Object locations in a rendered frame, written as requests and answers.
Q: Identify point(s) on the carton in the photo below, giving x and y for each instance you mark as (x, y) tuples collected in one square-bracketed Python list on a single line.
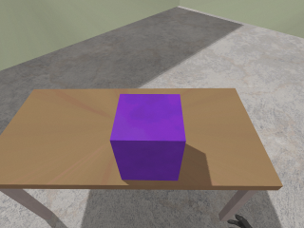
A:
[(148, 137)]

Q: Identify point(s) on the table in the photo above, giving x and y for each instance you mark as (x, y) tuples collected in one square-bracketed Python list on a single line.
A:
[(60, 139)]

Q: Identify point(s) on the robot right hand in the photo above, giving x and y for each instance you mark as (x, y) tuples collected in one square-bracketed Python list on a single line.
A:
[(240, 222)]

